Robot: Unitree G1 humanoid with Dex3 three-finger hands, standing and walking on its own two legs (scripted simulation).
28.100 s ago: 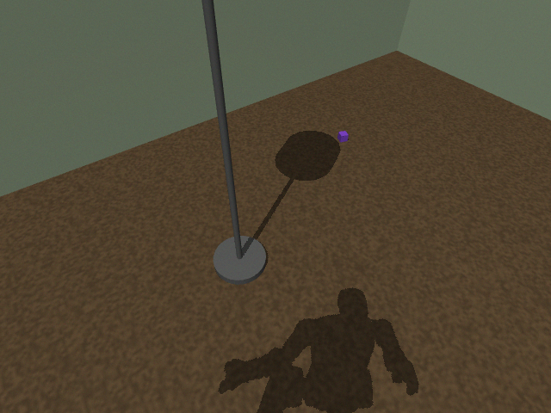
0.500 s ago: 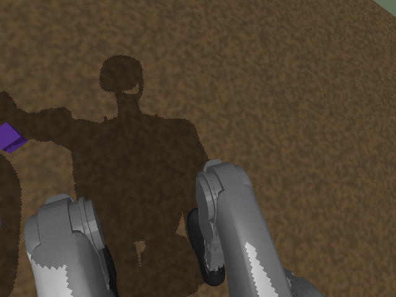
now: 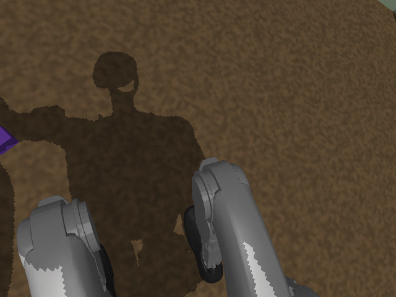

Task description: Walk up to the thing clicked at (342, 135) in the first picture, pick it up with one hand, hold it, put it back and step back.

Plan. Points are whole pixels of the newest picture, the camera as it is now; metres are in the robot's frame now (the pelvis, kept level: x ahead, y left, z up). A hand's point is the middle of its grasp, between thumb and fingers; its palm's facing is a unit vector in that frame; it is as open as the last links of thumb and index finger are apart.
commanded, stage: rise first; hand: left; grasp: from above
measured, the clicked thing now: out of the picture +0.47 +0.33 -0.29
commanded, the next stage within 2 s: approach in 0.80 s
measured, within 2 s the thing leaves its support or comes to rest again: neither
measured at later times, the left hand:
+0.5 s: hand out of the picture +0.43 +0.36 -0.17, palm faces -0.29 -0.29 -0.91, open 11.5 cm
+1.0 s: hand out of the picture +0.43 +0.35 -0.18, palm faces -0.30 -0.29 -0.91, open 11.7 cm
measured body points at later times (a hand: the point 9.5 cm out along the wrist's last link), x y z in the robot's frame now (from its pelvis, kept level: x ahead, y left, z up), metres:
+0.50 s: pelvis +0.00 +0.00 +0.00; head +0.25 +0.08 +0.37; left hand +0.45 +0.37 -0.12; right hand +0.04 -0.26 -0.09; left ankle +0.07 +0.14 -0.28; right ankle +0.11 -0.13 -0.28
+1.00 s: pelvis +0.00 +0.00 +0.00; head +0.25 +0.08 +0.37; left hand +0.45 +0.36 -0.13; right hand +0.03 -0.26 -0.08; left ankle +0.07 +0.14 -0.28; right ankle +0.11 -0.13 -0.28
